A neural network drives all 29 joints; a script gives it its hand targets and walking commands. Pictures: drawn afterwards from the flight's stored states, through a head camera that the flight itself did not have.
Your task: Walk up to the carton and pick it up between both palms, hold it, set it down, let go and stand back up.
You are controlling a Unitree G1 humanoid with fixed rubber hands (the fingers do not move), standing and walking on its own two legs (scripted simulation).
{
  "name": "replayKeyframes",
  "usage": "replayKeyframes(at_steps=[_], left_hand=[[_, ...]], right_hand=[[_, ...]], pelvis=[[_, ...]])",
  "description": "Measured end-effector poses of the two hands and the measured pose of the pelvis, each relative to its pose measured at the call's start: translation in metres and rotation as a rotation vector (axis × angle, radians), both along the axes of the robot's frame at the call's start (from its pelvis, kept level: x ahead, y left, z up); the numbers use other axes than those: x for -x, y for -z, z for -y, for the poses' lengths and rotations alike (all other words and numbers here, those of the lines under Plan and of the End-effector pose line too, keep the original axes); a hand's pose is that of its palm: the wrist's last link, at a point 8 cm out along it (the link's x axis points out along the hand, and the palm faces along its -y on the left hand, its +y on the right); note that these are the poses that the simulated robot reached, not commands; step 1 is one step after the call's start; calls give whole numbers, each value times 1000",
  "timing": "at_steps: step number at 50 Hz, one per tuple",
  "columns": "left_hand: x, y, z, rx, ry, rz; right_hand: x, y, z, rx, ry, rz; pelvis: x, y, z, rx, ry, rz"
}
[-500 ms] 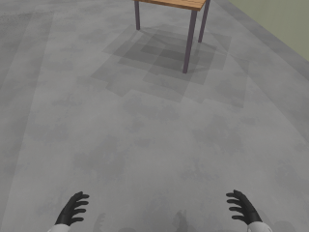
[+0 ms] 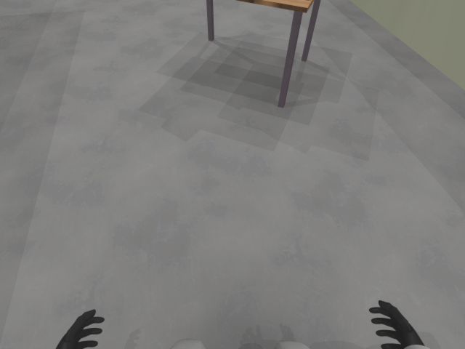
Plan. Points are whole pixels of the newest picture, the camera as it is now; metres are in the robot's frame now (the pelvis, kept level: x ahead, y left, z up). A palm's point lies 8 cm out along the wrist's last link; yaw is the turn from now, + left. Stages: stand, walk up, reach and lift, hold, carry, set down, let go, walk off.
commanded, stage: stand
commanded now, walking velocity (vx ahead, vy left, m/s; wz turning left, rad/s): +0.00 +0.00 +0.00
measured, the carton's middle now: out of the picture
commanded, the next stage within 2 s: walk up in 1.46 s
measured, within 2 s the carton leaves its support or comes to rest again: neither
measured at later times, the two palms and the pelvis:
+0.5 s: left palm out of the picture +0.09 +0.30 -0.08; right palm out of the picture +0.11 -0.29 -0.08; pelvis +0.00 +0.00 +0.03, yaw +0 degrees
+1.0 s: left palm out of the picture +0.09 +0.28 -0.07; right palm out of the picture +0.08 -0.31 -0.08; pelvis -0.01 -0.02 +0.04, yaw -1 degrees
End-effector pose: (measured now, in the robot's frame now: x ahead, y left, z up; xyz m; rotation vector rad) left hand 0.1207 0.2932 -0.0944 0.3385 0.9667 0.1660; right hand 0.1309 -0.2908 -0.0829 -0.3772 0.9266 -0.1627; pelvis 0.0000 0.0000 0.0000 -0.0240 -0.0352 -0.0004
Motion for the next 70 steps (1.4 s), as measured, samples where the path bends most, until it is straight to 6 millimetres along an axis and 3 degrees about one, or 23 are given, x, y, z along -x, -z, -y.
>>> replayKeyframes(at_steps=[16, 39, 52, 70], left_hand=[[34, -8, -10, -23, -37, -130], [25, -22, 4, -11, -40, -147], [31, -25, 11, -20, -36, -180], [27, -29, 10, -41, -35, -189]], right_hand=[[6, -2, -1, -27, 14, -75], [37, -5, 11, -43, 70, -167], [50, -4, 24, -42, 103, -197], [63, 0, 29, -52, 126, -231]], pelvis=[[2, -17, 2, -10, 1, 8], [4, -35, 9, -25, 12, 30], [6, -38, 16, -25, 19, 26], [4, -39, 20, -26, 32, 22]])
